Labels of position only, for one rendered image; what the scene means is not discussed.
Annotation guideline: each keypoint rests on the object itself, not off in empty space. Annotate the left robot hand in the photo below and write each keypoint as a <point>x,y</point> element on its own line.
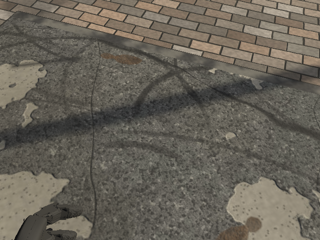
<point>34,226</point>

